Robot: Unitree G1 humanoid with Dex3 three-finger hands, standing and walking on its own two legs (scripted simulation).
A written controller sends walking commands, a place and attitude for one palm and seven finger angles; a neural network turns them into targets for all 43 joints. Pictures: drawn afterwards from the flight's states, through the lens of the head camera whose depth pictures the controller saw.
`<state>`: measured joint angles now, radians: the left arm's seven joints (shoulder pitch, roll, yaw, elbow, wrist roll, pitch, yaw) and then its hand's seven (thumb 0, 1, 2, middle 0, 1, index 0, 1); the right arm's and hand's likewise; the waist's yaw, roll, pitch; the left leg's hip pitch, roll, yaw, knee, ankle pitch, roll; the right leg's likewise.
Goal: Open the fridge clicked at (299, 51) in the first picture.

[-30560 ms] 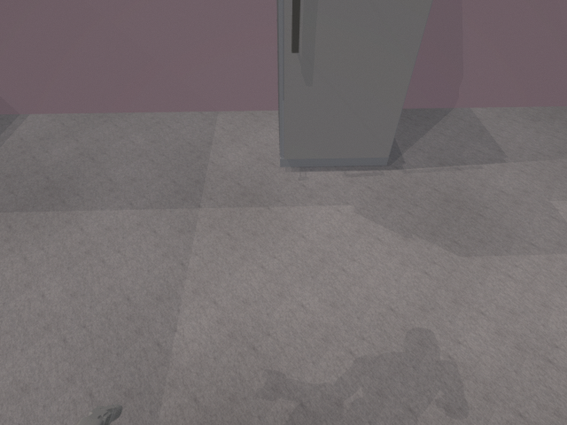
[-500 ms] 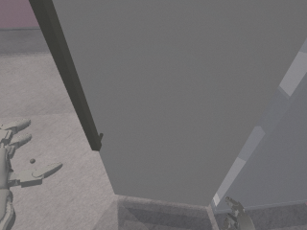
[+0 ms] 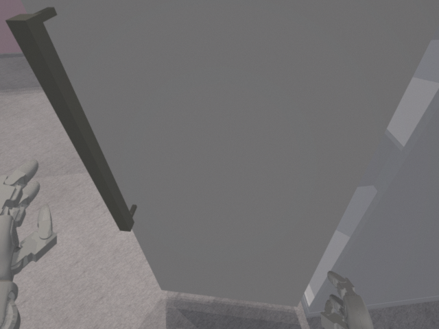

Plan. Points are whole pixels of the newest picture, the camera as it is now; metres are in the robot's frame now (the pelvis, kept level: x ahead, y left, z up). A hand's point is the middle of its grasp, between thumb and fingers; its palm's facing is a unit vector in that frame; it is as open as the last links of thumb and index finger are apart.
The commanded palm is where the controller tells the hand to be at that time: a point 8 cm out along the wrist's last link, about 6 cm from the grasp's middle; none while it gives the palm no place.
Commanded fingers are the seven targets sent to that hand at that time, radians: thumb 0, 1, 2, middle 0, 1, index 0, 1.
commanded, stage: draw the hand back to the body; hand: left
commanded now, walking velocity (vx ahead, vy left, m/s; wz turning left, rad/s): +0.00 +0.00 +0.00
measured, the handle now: (98, 148) +0.38 +0.29 +0.15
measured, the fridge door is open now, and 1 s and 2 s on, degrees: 76 76 76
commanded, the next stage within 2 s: step back with the hand held close in 0.22 s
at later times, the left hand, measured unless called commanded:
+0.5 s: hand (40, 237) +0.18 +0.28 +0.15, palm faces +0.43 -0.81 -0.41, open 7.4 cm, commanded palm +0.12 +0.32 +0.18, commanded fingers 0.00 0.90 0.90 -0.20 -0.30 -0.20 -0.30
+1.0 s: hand out of the picture +0.07 +0.33 +0.15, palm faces +0.47 -0.77 -0.44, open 7.4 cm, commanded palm +0.01 +0.36 +0.18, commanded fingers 0.00 0.90 0.90 -0.20 -0.30 -0.20 -0.30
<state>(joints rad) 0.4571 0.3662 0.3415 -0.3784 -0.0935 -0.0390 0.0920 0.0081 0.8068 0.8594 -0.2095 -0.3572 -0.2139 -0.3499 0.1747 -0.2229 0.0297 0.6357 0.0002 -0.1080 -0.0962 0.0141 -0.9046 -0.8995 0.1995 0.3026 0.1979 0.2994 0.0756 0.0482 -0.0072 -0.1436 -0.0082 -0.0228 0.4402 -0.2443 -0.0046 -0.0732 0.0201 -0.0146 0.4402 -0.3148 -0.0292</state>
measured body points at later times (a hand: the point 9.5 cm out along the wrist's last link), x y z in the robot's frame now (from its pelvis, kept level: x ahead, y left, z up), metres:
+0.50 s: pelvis -0.02 +0.01 +0.00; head -0.02 +0.01 +0.45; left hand +0.15 +0.32 +0.18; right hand +0.17 -0.22 -0.08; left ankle +0.00 +0.13 -0.74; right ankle -0.05 -0.10 -0.74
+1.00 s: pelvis -0.11 +0.05 -0.01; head -0.09 +0.07 +0.44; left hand +0.04 +0.37 +0.17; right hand +0.08 -0.17 -0.09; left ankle +0.00 +0.13 -0.74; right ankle -0.08 -0.09 -0.74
